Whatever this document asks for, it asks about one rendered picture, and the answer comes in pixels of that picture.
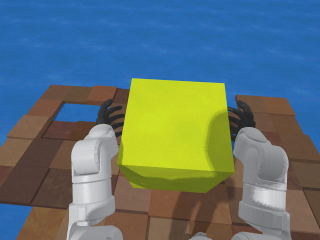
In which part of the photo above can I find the robot left upper arm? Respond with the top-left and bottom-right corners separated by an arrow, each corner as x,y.
70,225 -> 123,240

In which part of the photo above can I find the robot left hand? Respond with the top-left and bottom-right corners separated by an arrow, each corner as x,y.
96,99 -> 125,137

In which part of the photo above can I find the robot right forearm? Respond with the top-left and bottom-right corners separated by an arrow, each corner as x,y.
233,127 -> 292,240

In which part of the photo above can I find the robot left forearm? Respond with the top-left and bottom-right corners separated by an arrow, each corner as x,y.
66,124 -> 119,240

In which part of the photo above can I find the robot right hand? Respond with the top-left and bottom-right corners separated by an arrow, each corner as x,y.
227,100 -> 256,142

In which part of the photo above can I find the carton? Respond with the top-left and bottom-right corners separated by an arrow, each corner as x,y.
117,78 -> 235,193

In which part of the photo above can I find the robot right shin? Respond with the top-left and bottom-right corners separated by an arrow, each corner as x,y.
193,232 -> 207,238

